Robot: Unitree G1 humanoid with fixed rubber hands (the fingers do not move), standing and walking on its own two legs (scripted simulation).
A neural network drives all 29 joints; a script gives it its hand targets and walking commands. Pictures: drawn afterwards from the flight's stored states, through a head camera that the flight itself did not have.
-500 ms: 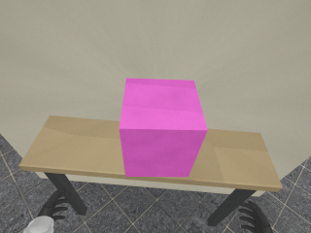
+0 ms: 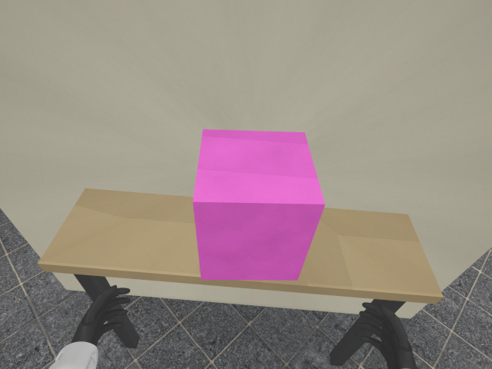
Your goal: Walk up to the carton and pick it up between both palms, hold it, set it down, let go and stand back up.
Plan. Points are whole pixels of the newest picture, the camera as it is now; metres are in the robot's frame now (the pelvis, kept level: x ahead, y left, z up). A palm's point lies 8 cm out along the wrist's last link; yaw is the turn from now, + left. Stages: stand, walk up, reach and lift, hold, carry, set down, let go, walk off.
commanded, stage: reach and lift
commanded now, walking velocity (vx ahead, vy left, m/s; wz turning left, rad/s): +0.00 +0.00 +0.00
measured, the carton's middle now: (251, 207) +0.43 +0.00 +0.01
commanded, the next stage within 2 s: none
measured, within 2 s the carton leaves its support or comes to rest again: neither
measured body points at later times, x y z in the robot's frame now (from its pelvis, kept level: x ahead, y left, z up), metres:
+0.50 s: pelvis +0.01 +0.00 +0.00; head -0.01 +0.00 +0.45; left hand +0.23 +0.23 +0.01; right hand +0.22 -0.21 +0.01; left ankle +0.04 +0.14 -0.74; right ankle +0.01 -0.12 -0.74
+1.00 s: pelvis +0.03 +0.00 +0.00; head +0.02 -0.01 +0.45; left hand +0.29 +0.21 +0.06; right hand +0.28 -0.22 +0.04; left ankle +0.04 +0.14 -0.74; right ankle +0.01 -0.12 -0.74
